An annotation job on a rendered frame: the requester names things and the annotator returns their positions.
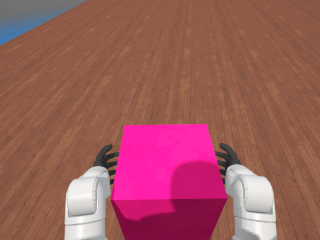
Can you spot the right robot hand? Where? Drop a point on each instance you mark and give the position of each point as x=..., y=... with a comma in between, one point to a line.
x=231, y=159

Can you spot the left robot forearm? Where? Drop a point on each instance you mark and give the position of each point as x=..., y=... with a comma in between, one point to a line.
x=85, y=205

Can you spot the carton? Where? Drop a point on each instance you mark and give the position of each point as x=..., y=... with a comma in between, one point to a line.
x=167, y=184

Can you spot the right robot forearm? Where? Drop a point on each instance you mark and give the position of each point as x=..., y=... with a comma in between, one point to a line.
x=253, y=204

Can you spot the left robot hand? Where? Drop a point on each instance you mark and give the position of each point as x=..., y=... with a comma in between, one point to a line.
x=101, y=160

